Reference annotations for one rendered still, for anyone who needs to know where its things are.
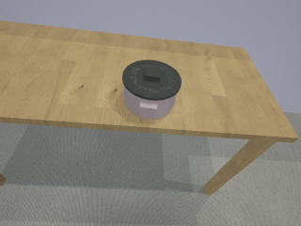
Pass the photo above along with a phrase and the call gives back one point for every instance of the knob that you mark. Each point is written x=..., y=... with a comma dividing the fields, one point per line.
x=153, y=73

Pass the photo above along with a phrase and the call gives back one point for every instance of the table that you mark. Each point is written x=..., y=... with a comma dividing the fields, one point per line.
x=67, y=77

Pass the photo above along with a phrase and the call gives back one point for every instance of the lid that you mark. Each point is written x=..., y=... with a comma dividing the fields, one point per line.
x=133, y=78

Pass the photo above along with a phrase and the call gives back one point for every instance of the pot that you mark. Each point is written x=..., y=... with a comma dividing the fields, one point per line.
x=148, y=109

